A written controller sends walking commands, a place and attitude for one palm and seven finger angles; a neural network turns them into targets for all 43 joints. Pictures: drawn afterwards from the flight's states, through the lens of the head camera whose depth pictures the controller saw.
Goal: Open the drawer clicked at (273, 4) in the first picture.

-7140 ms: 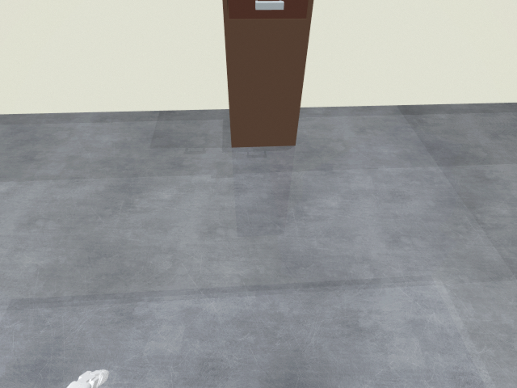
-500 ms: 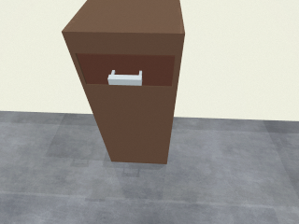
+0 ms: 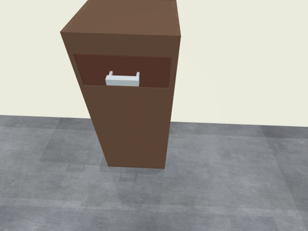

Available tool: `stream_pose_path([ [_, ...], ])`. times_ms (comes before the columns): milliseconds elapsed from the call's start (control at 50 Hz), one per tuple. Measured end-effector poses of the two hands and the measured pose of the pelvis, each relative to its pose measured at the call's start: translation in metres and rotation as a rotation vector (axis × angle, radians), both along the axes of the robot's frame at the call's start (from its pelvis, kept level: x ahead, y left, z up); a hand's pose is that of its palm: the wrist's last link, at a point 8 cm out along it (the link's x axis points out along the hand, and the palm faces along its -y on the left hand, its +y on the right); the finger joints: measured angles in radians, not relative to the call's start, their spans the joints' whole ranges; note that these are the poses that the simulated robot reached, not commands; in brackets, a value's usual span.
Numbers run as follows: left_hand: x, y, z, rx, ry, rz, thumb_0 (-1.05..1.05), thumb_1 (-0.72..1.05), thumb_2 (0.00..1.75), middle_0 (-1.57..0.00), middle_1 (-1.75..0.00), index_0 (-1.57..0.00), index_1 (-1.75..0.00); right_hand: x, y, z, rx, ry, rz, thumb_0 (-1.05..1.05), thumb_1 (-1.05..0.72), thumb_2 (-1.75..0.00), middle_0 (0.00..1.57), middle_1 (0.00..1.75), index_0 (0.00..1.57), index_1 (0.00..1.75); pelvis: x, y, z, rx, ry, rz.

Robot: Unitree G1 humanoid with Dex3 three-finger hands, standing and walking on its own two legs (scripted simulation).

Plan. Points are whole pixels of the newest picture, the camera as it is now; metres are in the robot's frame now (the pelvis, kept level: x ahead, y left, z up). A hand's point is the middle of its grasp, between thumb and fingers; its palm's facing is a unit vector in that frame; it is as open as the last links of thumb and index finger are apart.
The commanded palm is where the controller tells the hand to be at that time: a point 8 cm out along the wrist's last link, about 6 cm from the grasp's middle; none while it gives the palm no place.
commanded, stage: come to a stop and stand still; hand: left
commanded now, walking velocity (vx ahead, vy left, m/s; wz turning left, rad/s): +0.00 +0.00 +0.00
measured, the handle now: (123, 77) +0.64 +0.15 +0.04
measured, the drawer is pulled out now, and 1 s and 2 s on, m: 0.00 0.00 0.00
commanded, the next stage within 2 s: look again from close up in 0.08 s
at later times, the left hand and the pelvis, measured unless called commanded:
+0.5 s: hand out of the picture +0.03 +0.20 -0.18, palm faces +0.04 -0.98 -0.20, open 7.3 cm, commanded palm none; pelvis +0.02 +0.03 -0.01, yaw +0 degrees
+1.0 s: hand out of the picture +0.01 +0.18 -0.19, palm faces +0.00 -0.99 -0.16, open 7.4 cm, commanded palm none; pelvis +0.03 +0.02 -0.01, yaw -1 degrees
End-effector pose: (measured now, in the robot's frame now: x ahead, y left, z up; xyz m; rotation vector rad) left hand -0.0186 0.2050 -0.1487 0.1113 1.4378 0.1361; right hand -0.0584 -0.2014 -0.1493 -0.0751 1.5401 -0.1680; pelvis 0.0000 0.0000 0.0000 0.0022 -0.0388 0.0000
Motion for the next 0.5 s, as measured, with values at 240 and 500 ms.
stream_pose_path([
  [240,-0.005,0.0,-0.003,-0.005,0.005,-0.008,0.0,0.91,0.9,-0.2,-0.3,-0.2,-0.3,0.022,0.008,-0.004,0.012,-0.05,0.02,0.0,-0.91,-0.9,0.2,0.3,0.2,0.3,0.003,0.007,-0.004,-0.021,0.021,0.002],
  [500,0.039,0.04,-0.001,0.043,-0.112,-0.011,0.01,0.92,0.9,-0.2,-0.3,-0.2,-0.3,0.072,0.017,-0.008,-0.018,-0.186,0.072,0.02,-0.93,-0.9,0.2,0.3,0.2,0.3,0.02,0.029,-0.008,-0.008,0.012,0.008],
])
